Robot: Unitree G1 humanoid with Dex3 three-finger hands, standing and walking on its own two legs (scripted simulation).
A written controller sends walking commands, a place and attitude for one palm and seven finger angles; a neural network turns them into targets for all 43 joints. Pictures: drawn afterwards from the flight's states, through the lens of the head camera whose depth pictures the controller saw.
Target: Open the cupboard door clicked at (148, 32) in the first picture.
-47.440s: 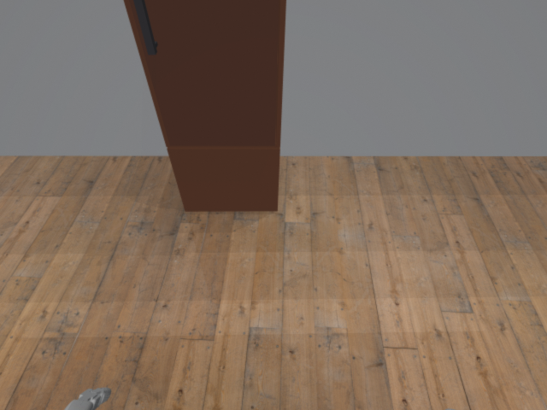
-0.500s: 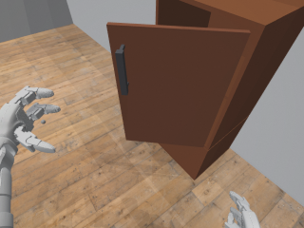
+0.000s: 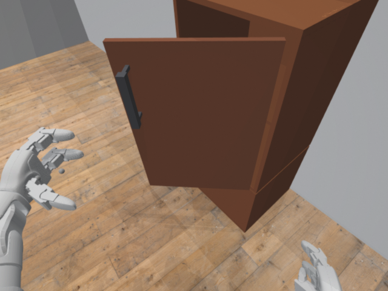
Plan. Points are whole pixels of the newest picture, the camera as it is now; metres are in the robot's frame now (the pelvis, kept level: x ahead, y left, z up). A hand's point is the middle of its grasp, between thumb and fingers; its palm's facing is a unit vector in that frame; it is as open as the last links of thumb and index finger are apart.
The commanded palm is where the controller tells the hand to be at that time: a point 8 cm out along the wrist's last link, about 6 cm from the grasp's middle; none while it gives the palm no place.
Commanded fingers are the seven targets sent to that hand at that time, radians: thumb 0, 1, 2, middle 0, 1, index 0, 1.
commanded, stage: move the hooked fingers beside the handle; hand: left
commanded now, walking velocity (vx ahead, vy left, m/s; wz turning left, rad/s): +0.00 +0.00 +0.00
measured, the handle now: (131, 98) +0.54 +0.20 +0.12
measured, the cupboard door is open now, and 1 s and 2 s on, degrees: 45 45 45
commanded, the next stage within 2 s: none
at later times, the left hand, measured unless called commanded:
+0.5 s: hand (72, 147) +0.35 +0.28 +0.13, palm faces +0.02 -1.00 -0.03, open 14.0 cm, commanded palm +0.32 +0.33 +0.13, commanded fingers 0.00 -0.50 0.30 -0.30 -1.20 -0.30 -1.20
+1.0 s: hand (87, 128) +0.41 +0.27 +0.13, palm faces +0.00 -1.00 -0.02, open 14.0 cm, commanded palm +0.38 +0.32 +0.13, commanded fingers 0.00 -0.50 0.30 -0.30 -1.20 -0.30 -1.20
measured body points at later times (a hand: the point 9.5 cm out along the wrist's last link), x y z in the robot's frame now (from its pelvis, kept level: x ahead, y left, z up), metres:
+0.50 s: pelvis -0.01 +0.02 +0.00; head +0.01 +0.01 +0.45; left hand +0.35 +0.33 +0.14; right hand +0.11 -0.25 -0.09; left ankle +0.00 +0.12 -0.73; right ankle -0.04 -0.08 -0.73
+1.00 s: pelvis +0.00 +0.05 +0.00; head +0.03 +0.05 +0.45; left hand +0.41 +0.32 +0.13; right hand +0.09 -0.22 -0.11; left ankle +0.00 +0.12 -0.73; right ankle -0.04 -0.08 -0.73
